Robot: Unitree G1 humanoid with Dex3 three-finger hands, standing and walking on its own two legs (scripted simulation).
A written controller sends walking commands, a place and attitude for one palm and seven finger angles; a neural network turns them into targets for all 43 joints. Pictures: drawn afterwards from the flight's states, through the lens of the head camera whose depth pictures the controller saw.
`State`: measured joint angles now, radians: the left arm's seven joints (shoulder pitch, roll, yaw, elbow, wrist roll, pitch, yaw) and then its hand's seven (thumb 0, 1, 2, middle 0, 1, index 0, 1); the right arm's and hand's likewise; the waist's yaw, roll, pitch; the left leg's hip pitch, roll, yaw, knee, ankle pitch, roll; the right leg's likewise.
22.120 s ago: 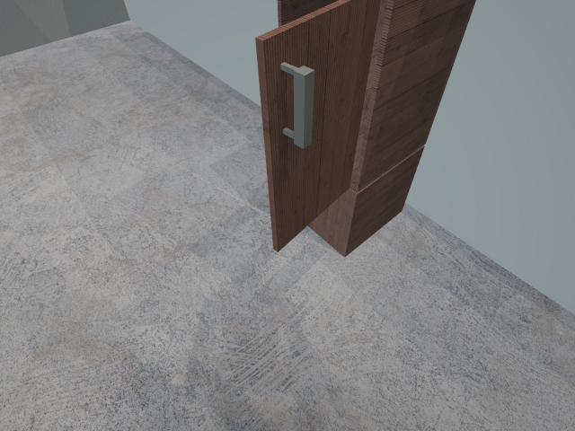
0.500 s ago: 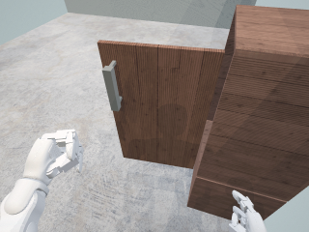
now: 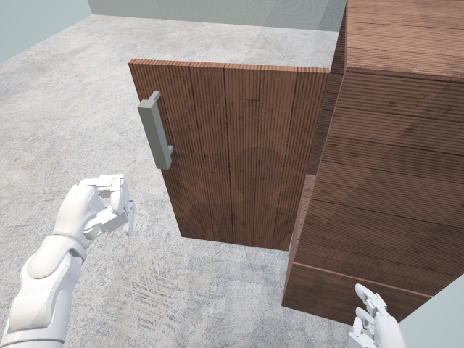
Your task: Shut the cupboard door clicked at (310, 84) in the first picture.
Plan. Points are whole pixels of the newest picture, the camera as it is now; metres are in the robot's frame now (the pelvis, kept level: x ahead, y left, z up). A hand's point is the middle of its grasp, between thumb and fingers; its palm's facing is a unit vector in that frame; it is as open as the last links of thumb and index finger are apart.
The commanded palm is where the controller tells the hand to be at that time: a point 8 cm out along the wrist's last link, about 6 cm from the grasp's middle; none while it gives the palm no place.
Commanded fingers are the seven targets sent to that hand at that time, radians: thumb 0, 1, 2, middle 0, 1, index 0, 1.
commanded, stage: bring the fist close to the handle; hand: left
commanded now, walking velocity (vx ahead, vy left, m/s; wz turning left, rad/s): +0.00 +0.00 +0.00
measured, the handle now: (160, 130) +0.48 +0.19 +0.13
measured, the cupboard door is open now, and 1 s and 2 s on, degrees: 97 97 83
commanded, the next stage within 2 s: push the door shut along its arc in 1.04 s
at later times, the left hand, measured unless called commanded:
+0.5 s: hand (150, 176) +0.34 +0.17 +0.15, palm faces -0.10 -0.99 -0.04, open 3.1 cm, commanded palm +0.33 +0.22 +0.14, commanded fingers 0.00 0.90 0.90 -1.30 -1.50 -1.30 -1.50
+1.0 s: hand (152, 165) +0.38 +0.17 +0.14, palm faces -0.03 -1.00 -0.04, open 3.1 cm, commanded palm +0.36 +0.22 +0.14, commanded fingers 0.00 0.90 0.90 -1.30 -1.50 -1.30 -1.50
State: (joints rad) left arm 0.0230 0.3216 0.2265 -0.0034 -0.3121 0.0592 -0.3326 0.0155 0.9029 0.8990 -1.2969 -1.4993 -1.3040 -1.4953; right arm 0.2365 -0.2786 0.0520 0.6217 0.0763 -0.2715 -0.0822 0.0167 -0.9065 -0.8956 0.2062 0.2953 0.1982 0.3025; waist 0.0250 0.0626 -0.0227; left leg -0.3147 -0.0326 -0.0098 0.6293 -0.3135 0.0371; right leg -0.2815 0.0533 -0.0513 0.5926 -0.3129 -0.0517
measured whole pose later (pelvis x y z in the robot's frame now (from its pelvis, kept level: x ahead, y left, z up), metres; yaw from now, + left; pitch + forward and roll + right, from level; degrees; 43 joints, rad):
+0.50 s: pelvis +0.01 +0.02 +0.00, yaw +0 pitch +1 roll +0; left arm -0.19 0.25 0.12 0.09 -0.23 0.07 -0.18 0.02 0.90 0.90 -1.30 -1.50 -1.30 -1.49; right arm 0.22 -0.24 0.07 0.64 0.06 -0.18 -0.06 0.02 -0.91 -0.90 0.21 0.30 0.20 0.30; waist 0.01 0.04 -0.03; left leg -0.29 -0.06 0.01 0.58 -0.30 0.06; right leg -0.27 0.02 -0.03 0.57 -0.31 -0.02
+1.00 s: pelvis +0.01 +0.00 +0.01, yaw -2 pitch +1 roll +0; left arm -0.33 0.31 0.22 0.38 -0.22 -0.01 -0.20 0.02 0.90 0.90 -1.30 -1.50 -1.30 -1.49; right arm 0.28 -0.27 0.03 0.63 0.08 -0.11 -0.06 0.02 -0.91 -0.90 0.21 0.30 0.20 0.30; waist -0.02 0.04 -0.03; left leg -0.29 -0.03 0.02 0.56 -0.29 0.04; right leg -0.28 0.05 -0.02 0.55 -0.29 -0.05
